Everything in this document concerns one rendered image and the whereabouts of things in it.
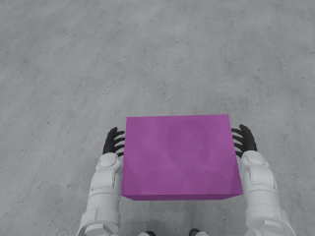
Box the robot right forearm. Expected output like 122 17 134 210
239 150 296 236

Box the robot left hand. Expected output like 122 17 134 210
102 127 125 157

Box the robot left forearm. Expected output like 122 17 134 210
76 152 123 236

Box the robot right hand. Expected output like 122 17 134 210
231 124 257 158

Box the carton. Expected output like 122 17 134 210
120 114 243 201

